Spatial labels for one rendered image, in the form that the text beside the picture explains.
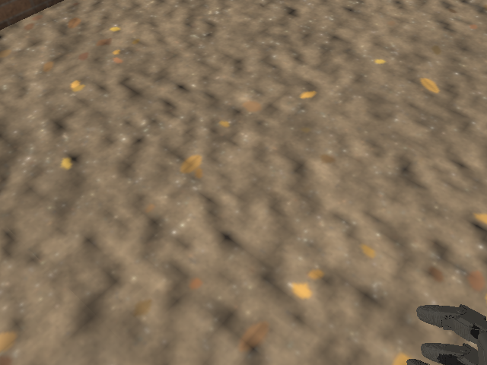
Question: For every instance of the robot right hand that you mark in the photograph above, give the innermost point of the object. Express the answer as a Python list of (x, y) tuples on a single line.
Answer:
[(465, 322)]

